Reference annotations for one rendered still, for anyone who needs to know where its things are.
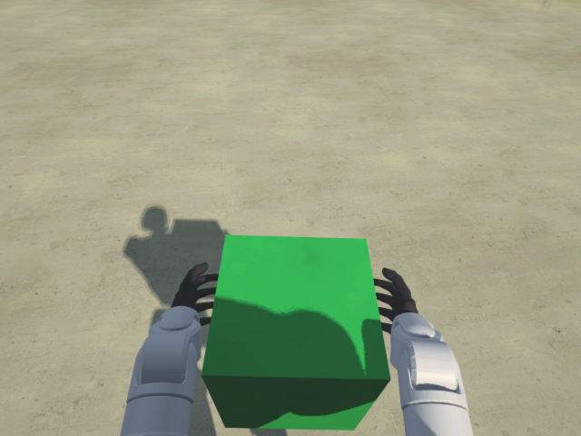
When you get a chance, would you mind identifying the robot left hand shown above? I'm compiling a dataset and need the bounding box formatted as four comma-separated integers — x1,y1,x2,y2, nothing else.
171,263,219,326

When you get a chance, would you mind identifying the robot right hand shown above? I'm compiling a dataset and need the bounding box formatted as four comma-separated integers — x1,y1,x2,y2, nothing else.
373,268,419,334

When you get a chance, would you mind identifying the robot right forearm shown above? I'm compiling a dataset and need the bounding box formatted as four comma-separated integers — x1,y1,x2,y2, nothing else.
390,312,474,436

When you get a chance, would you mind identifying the robot left forearm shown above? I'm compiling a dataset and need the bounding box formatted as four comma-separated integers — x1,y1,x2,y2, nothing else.
120,306,202,436

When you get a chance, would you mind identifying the carton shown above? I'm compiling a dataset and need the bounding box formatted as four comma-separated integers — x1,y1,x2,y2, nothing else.
202,235,390,431

